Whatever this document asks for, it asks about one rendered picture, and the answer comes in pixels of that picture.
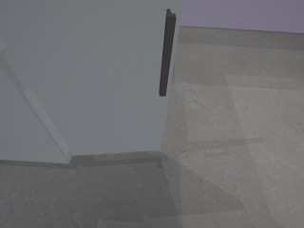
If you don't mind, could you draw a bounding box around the handle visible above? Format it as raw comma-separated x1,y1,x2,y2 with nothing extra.
159,9,177,97

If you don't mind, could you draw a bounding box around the fridge door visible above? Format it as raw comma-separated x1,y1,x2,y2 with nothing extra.
0,0,183,156

